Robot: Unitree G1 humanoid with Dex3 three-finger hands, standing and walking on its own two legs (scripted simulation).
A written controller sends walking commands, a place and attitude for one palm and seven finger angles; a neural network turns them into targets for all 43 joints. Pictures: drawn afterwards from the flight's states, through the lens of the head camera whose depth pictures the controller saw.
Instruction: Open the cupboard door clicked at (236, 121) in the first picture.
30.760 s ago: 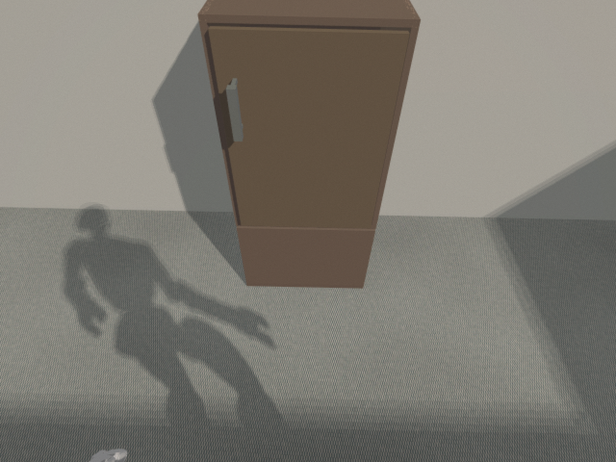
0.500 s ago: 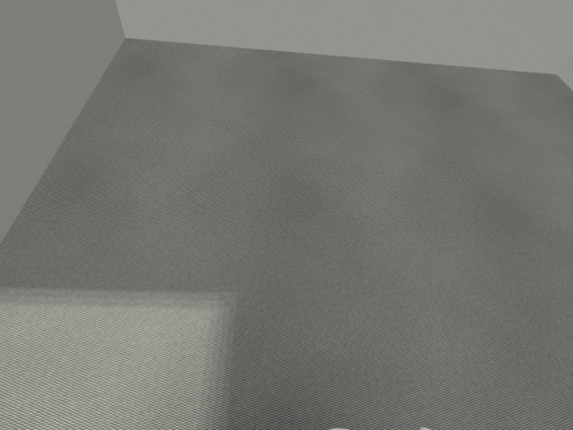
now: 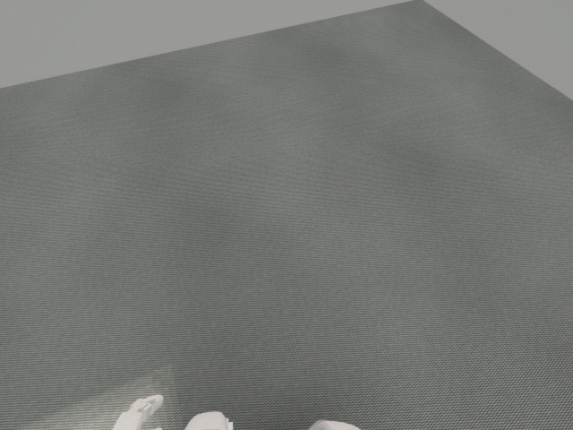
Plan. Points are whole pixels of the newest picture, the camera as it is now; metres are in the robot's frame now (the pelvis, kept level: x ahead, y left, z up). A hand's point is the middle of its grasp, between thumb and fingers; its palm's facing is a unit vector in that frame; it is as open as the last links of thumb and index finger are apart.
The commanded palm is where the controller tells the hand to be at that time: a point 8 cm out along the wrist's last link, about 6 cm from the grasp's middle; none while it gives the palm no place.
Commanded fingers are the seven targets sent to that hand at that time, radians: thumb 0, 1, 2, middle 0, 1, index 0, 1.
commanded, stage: walk to a spot facing it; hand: left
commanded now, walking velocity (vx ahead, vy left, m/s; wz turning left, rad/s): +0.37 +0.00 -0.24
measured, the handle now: out of the picture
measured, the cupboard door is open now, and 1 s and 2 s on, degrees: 37 37 37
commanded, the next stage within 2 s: turn to face it in 0.26 s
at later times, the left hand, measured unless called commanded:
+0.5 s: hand out of the picture +0.12 +0.14 -0.16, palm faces +0.04 -0.99 -0.17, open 7.3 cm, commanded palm none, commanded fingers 0.00 0.90 0.90 -0.20 -0.30 -0.20 -0.30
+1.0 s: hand (220, 226) +0.51 +0.15 -0.14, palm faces +0.12 -0.97 -0.23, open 7.3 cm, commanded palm none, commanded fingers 0.00 0.90 0.90 -0.20 -0.30 -0.20 -0.30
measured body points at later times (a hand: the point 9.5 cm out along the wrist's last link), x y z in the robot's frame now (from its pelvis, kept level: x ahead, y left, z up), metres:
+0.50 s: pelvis +0.24 -0.01 +0.00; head +0.27 +0.00 +0.45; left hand +0.12 +0.19 -0.14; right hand +0.34 -0.23 -0.14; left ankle +0.32 +0.04 -0.72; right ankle +0.06 -0.02 -0.70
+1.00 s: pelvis +0.37 -0.06 +0.01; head +0.43 -0.05 +0.46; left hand +0.50 +0.20 -0.12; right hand +0.37 -0.31 -0.13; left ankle +0.31 +0.04 -0.73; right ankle +0.40 -0.18 -0.71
